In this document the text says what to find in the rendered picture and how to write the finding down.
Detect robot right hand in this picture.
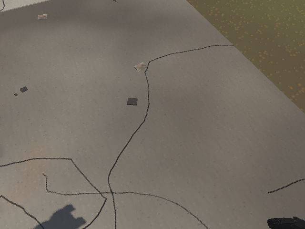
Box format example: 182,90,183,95
267,217,305,229

